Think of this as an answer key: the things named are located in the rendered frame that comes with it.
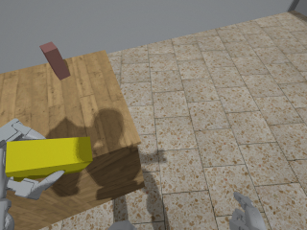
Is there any left robot thigh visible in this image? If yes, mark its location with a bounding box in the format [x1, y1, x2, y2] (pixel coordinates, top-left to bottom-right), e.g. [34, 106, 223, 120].
[107, 220, 137, 230]

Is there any robot left hand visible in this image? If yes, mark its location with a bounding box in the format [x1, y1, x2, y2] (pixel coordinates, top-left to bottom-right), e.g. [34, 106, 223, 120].
[0, 118, 65, 200]

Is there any table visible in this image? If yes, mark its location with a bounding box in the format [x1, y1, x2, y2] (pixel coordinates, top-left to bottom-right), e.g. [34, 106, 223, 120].
[0, 50, 145, 230]

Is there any sponge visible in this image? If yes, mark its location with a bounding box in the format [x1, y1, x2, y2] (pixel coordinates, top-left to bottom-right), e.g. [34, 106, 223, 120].
[5, 136, 93, 182]

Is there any left robot forearm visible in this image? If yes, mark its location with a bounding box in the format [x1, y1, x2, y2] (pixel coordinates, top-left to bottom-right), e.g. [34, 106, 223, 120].
[0, 198, 14, 230]

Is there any robot right hand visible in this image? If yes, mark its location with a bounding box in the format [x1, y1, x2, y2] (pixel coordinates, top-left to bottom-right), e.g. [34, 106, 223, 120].
[228, 192, 267, 230]

